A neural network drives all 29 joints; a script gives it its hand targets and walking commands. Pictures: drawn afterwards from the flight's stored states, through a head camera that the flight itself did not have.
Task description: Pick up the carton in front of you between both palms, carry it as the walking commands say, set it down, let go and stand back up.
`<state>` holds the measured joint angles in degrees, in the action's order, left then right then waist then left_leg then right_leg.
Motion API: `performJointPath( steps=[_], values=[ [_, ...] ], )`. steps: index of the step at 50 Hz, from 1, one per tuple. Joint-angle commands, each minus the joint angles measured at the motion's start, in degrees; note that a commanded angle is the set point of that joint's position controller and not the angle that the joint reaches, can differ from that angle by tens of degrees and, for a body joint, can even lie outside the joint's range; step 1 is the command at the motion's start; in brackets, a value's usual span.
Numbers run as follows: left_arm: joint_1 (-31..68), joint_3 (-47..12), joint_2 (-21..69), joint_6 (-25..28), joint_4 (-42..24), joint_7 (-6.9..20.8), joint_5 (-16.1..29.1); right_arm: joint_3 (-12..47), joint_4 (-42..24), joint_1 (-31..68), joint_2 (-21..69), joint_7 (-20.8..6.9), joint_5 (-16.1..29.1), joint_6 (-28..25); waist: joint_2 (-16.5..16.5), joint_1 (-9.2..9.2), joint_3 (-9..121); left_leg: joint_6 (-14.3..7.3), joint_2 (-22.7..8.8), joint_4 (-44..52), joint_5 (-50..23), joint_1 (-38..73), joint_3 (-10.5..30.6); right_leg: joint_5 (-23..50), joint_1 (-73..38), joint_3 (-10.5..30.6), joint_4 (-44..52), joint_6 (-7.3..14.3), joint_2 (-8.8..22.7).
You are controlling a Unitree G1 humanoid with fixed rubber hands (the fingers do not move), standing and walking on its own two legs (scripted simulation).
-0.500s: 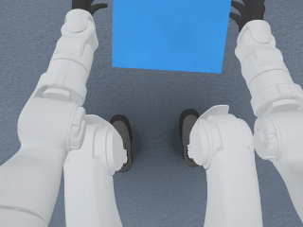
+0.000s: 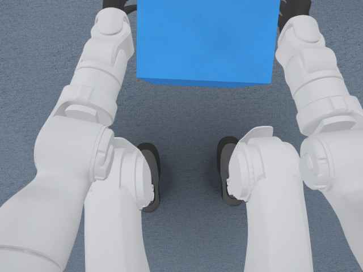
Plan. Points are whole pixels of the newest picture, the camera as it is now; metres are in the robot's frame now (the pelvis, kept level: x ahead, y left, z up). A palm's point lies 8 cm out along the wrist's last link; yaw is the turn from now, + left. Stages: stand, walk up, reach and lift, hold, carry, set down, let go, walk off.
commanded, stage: reach and lift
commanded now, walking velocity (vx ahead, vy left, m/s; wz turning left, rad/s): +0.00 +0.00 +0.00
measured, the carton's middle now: (200, 33) +0.52 -0.04 -0.21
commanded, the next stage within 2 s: none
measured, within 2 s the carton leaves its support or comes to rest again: neither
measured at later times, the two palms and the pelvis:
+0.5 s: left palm out of the picture +0.51 +0.10 +0.06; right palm out of the picture +0.47 -0.20 +0.06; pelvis +0.01 +0.01 +0.12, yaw -2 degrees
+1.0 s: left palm out of the picture +0.46 +0.12 +0.22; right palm out of the picture +0.44 -0.18 +0.22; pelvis +0.06 +0.01 +0.26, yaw -2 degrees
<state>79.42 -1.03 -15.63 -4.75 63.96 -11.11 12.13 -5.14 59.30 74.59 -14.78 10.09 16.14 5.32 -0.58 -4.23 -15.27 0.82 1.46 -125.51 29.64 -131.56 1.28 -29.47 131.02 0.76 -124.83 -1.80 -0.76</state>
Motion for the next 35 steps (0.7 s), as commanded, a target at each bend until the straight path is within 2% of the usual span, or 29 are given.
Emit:
performJointPath(
  steps=[1,4,6,10,11,12,13,14,17,22,28,32,35],
  values=[
    [31.9,-15.5,65.0,-0.5,-25.4,13.4,1.4,18.6,-28.1,38.0,58.5,-14.3,0.6,0.3,-3.2,-2.32,98.0,-0.6,8.8,9.9,-19.6,49.4,-5.9,22.2,-48.2,-7.1,11.4,-0.1,-7.7],
    [27.3,-13.7,70.3,-4.4,-25.8,15.3,-1.9,16.4,-30.5,34.6,62.6,-16.6,-4.2,4.0,-2.9,-3.19,92.7,-0.6,9.6,13.2,-14.3,44.7,-5.6,17.6,-45.5,-7.2,14.4,0.2,-8.3],
    [23.2,-10.6,72.3,-6.6,-23.3,16.4,-4.9,13.9,-28.1,30.8,64.7,-18.0,-7.8,6.4,-3.4,-3.11,84.8,-0.7,9.6,16.0,-9.7,40.8,-5.1,12.7,-40.3,-6.9,16.8,0.5,-8.3],
    [18.0,-0.4,72.6,-9.5,-15.2,18.0,-13.3,6.6,-19.1,24.1,67.8,-20.6,-15.6,10.4,-2.9,-1.72,70.9,-1.1,9.3,21.6,-0.7,33.5,-4.8,3.0,-32.6,-5.9,22.3,1.0,-8.0],
    [16.8,1.5,73.1,-10.2,-13.6,18.2,-15.3,4.9,-17.6,23.3,67.1,-21.0,-17.7,10.9,-3.4,-0.96,68.8,-1.0,9.5,23.4,-0.4,32.2,-4.9,3.0,-32.8,-5.7,23.6,1.1,-7.9],
    [16.0,2.5,73.5,-10.6,-13.0,18.3,-16.3,3.2,-16.7,22.2,66.9,-21.3,-19.2,11.3,-3.4,-1.41,68.1,-1.0,9.6,24.9,-1.1,32.0,-4.6,5.2,-33.7,-5.8,24.2,1.0,-7.9],
    [17.1,2.7,73.3,-10.6,-13.7,18.3,-16.4,2.2,-16.4,22.0,67.8,-21.3,-19.6,11.4,-3.4,-2.36,70.3,-1.0,9.6,25.3,-0.2,33.5,-4.4,3.8,-33.7,-5.9,24.9,1.2,-8.1],
    [16.7,3.1,73.8,-10.9,-13.4,18.3,-17.1,1.7,-16.3,22.1,67.4,-21.4,-20.5,11.6,-3.8,-1.89,70.7,-0.8,9.8,26.8,-0.3,34.0,-4.5,4.0,-34.9,-5.8,26.1,1.2,-8.0],
    [15.8,3.7,74.1,-11.4,-13.7,18.1,-18.2,1.8,-16.7,21.8,68.6,-21.9,-21.2,12.2,-3.1,-1.03,73.5,-0.7,9.9,29.7,-0.9,37.4,-4.3,4.6,-37.7,-5.8,28.7,1.0,-8.2],
    [13.3,1.9,76.1,-12.1,-16.5,18.5,-18.2,6.2,-19.4,20.4,72.3,-22.7,-19.4,13.4,-0.7,0.86,79.2,-0.7,9.8,33.6,-3.1,43.5,-4.5,6.3,-44.1,-5.7,32.7,0.1,-8.6],
    [9.5,-5.7,79.8,-13.3,-22.3,19.8,-14.6,12.1,-23.6,14.9,75.3,-22.7,-17.0,14.6,-0.2,-0.06,84.5,0.0,9.8,37.4,-7.5,50.3,-4.2,11.4,-53.7,-5.0,36.6,-0.1,-8.9],
    [6.1,-9.7,81.1,-13.9,-24.8,20.3,-12.7,14.6,-24.8,10.3,76.2,-22.3,-16.3,14.9,-1.2,-0.53,83.4,0.5,9.9,40.6,-9.2,54.0,-3.8,13.6,-58.6,-4.3,39.7,0.1,-8.9],
    [3.1,-10.9,81.5,-14.0,-25.4,20.4,-12.3,15.5,-24.9,7.0,76.9,-22.2,-16.1,14.9,-1.8,-0.22,80.9,0.6,9.8,43.2,-9.8,56.6,-3.3,14.2,-61.3,-3.6,42.3,0.2,-9.0]
  ],
)
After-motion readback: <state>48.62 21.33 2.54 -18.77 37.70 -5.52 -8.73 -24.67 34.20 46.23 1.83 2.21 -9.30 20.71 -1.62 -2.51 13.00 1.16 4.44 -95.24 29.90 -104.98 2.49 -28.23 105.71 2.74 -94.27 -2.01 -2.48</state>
